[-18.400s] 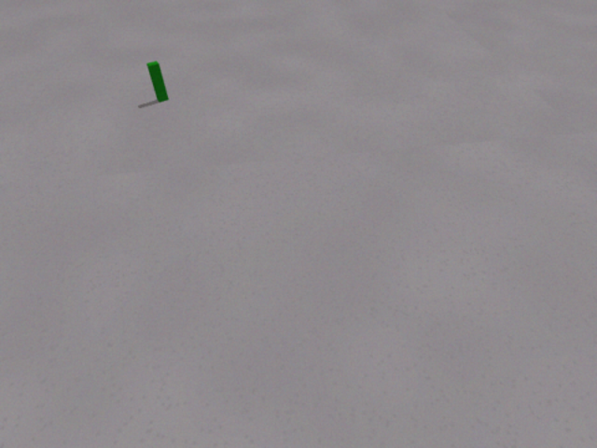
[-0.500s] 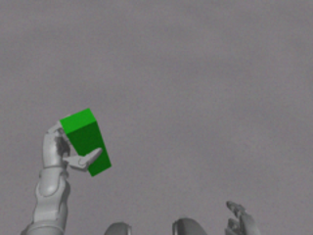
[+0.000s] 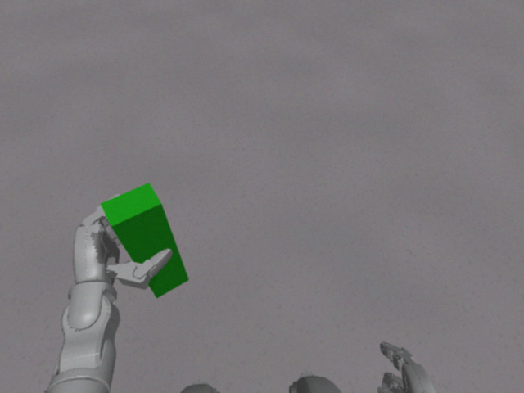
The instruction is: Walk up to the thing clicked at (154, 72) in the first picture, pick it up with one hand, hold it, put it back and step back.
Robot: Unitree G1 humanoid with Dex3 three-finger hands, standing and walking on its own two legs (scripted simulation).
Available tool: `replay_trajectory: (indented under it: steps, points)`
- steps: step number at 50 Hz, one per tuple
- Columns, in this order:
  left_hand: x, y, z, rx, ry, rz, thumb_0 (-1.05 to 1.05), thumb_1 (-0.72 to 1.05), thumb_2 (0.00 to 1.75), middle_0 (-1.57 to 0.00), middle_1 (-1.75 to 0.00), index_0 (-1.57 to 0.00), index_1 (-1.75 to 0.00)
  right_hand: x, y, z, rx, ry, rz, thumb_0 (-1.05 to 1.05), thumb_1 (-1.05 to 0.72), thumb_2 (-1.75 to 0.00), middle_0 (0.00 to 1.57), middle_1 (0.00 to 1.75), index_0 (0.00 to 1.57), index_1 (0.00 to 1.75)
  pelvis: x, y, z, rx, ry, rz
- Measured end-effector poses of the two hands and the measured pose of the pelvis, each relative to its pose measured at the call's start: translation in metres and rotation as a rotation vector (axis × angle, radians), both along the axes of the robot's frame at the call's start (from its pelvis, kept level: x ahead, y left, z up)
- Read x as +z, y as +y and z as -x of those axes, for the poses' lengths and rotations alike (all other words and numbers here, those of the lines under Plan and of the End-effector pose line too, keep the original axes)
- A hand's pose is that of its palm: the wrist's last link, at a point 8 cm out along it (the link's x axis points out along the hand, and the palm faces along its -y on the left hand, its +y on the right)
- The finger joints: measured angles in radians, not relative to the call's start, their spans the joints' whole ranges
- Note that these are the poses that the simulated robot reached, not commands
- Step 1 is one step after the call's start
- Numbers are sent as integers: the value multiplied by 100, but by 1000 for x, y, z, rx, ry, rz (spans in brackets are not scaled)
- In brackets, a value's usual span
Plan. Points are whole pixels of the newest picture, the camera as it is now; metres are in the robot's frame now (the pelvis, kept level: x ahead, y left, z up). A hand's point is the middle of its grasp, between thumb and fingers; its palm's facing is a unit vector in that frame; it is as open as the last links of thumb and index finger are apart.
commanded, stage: hold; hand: left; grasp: from the side
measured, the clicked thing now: (153, 249) +0.33 +0.15 +0.03
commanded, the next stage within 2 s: crouch in 0.20 s
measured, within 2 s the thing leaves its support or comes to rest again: neither
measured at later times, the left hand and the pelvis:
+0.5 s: hand (137, 243) +0.33 +0.17 +0.04, palm faces +0.15 -0.99 +0.01, open 8.6 cm; pelvis +0.00 +0.00 +0.01, yaw +0 degrees
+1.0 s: hand (155, 279) +0.36 +0.20 -0.18, palm faces +0.23 -0.97 -0.01, open 8.6 cm; pelvis -0.04 +0.00 -0.16, yaw -1 degrees
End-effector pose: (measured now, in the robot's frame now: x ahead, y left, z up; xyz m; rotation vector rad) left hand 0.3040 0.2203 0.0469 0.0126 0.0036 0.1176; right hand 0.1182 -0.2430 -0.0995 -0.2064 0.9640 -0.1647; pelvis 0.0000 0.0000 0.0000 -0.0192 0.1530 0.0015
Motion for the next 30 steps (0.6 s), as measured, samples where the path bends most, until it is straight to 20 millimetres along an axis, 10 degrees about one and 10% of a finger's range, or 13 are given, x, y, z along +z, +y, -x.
replay_trajectory:
  steps: [20,30]
  points:
    - [9,2,2,10,2,4,0,-39,113,-93,-125,-92,-120,11,4,-3,6,-34,-8,1,-93,-90,21,30,20,30,8,2,2,-1,-28,-2]
    - [-30,5,2,63,34,27,0,-40,113,-94,-123,-94,-119,-3,1,2,35,-1,2,1,-90,-90,21,30,20,30,-5,2,9,0,28,-4]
